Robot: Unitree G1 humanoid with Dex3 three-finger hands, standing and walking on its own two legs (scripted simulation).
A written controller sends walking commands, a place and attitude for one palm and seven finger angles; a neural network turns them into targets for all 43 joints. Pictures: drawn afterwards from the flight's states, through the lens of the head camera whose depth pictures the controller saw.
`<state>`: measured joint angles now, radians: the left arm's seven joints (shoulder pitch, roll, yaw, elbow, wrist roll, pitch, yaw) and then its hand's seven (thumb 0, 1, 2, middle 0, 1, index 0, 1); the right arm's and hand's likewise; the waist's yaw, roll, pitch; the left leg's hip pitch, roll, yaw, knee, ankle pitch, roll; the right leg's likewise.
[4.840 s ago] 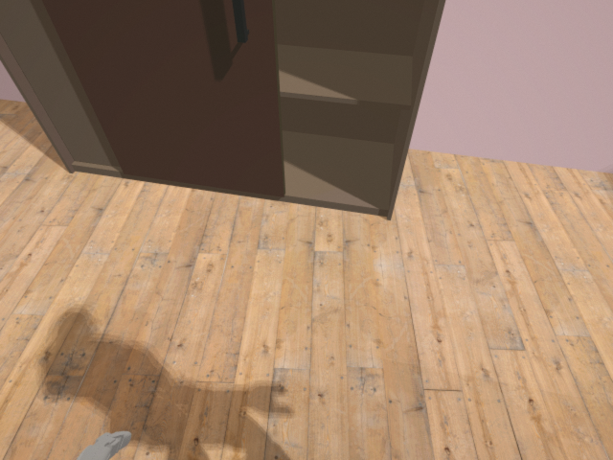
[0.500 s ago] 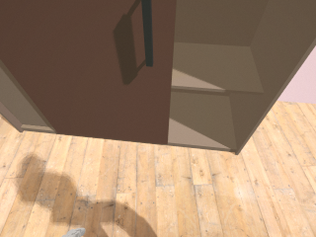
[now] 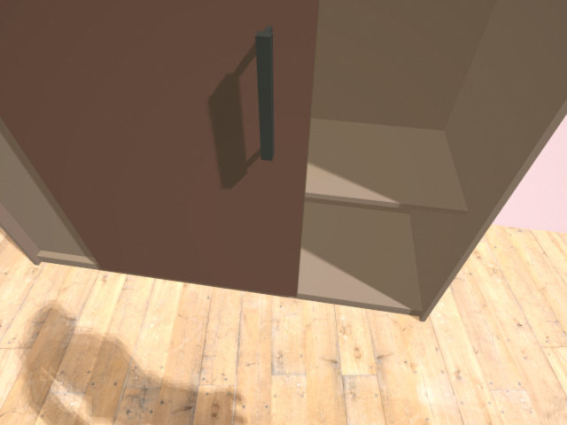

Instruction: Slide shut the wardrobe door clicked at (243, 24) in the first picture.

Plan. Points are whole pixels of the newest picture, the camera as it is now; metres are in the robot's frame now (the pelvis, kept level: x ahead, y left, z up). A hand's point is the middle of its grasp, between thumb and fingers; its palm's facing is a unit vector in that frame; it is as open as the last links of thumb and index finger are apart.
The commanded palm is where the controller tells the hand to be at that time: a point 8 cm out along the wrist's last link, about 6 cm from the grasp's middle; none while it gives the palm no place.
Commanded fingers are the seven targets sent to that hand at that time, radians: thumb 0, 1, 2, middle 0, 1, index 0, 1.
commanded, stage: take the last steps up to it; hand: left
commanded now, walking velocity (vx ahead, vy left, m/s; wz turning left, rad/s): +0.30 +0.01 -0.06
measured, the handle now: (268, 98) +0.70 +0.10 +0.12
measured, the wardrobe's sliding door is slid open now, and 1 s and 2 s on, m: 0.48 0.48 0.48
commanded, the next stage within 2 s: come to a stop and stand still in 0.48 s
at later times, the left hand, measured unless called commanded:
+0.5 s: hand (194, 364) +0.25 +0.19 -0.17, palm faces -0.07 -0.98 -0.20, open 7.4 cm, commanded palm none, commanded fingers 0.00 0.90 0.90 -0.20 -0.30 -0.20 -0.30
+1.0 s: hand (190, 354) +0.27 +0.20 -0.17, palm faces +0.03 -0.96 -0.27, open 7.3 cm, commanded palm none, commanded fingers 0.00 0.90 0.90 -0.20 -0.30 -0.20 -0.30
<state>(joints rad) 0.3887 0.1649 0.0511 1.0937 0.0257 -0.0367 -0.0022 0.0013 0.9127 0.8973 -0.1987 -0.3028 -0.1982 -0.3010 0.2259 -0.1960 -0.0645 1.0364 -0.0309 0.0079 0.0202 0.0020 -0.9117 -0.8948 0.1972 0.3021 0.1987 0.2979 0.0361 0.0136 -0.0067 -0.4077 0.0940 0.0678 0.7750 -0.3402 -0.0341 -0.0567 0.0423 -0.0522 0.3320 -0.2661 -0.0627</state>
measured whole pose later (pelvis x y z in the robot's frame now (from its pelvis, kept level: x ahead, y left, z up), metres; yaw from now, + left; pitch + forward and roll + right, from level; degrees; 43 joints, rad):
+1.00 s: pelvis +0.21 +0.01 -0.01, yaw -2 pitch +0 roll +1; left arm 0.18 0.17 0.05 1.02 0.03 0.02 0.03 0.00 0.91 0.90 -0.20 -0.30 -0.20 -0.30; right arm 0.11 -0.21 -0.07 0.99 -0.01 0.05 -0.01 0.00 -0.91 -0.89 0.20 0.30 0.20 0.30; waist 0.03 0.02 0.09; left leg -0.42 0.03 0.02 0.88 -0.40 -0.07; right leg -0.30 -0.08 -0.14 0.49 -0.19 -0.03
